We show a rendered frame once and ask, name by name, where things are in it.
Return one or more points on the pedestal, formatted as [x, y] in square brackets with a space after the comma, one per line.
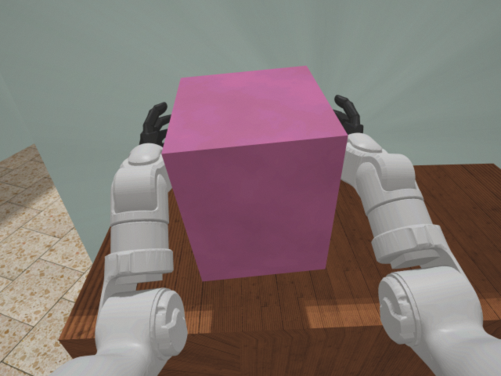
[323, 322]

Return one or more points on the right robot hand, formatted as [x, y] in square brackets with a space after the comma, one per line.
[351, 119]

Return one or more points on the carton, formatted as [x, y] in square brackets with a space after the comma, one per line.
[255, 160]

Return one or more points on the left robot hand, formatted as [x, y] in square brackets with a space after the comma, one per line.
[151, 127]

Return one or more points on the left robot upper arm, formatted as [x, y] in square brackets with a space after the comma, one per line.
[137, 333]

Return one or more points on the right robot forearm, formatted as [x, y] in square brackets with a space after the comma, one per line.
[404, 235]

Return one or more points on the left robot forearm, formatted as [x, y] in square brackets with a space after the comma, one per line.
[139, 217]

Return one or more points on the right robot upper arm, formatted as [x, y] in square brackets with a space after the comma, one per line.
[434, 311]

